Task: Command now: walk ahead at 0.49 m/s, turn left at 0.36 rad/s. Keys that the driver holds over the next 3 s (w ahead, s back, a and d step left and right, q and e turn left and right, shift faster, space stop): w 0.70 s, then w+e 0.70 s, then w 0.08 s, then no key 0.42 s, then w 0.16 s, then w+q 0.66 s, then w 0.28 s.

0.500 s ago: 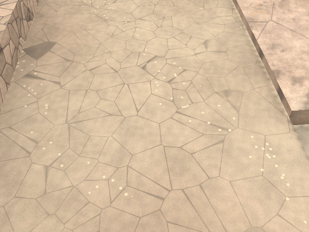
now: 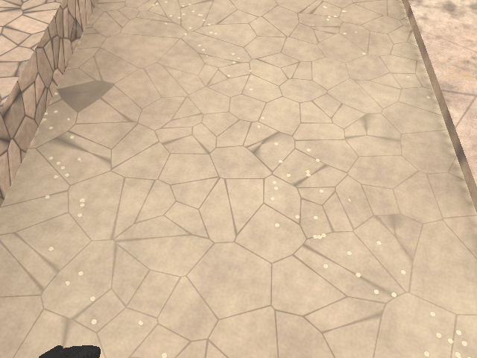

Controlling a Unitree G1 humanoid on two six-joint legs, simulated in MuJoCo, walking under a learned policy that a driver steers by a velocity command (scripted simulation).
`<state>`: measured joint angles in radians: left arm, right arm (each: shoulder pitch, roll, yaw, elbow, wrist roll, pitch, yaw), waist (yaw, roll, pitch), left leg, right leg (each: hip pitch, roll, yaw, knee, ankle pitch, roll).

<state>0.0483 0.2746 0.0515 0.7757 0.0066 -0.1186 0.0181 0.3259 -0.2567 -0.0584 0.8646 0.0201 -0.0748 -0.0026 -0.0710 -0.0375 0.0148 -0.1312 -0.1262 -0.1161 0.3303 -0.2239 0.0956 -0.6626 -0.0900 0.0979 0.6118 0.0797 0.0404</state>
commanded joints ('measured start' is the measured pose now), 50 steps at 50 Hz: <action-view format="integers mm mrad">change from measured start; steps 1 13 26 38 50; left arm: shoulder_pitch -89 207 366 256 86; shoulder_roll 55 77 145 129 31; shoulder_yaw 4 17 32 18 12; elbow -80 -17 83 27 -40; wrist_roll -9 -3 -30 -40 -23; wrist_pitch -21 -8 20 8 54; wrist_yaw -20 -40 -22 -19 -37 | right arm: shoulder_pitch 52 -63 -344 -72 -58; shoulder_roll -139 -131 -47 -114 -147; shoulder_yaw -30 -13 13 -19 -32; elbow -32 -108 -205 -130 -41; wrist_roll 5 -12 -3 -19 -30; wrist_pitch -7 -21 -21 -19 -45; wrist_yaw -11 1 24 26 -3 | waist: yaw -19 99 153 19 27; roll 114 -3 -35 97 74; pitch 2 -18 35 -80 45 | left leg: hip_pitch -57 -601 -481 129 22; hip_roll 253 211 190 417 343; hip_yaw -168 3 106 -235 207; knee -71 847 245 -82 -225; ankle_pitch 128 -100 294 32 311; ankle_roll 130 -42 -82 143 73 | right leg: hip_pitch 128 625 594 -74 -20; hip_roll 46 -175 -112 -18 -16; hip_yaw -47 287 6 -17 -45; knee -89 -391 -457 604 138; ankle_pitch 60 -248 -25 -445 52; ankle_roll -9 -268 -234 -74 -54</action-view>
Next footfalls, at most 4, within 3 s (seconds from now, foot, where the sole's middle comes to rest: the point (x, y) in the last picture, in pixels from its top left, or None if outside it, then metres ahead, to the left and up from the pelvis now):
0.14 right None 0.27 -0.14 -0.78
0.66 left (182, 339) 0.54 0.12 -0.78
1.22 right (258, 244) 0.83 -0.12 -0.78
1.66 left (217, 169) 1.15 0.00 -0.78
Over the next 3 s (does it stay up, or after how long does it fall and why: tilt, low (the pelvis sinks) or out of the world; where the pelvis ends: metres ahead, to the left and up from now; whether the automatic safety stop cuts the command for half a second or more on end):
stays up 1.45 -0.13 0.00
